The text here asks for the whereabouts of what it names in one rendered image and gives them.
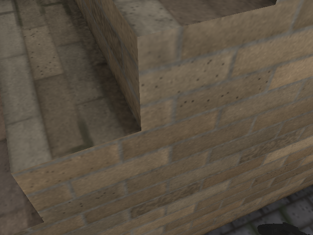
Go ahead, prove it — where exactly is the right robot hand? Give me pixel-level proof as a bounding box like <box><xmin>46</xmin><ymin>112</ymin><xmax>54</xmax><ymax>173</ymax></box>
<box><xmin>257</xmin><ymin>222</ymin><xmax>310</xmax><ymax>235</ymax></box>

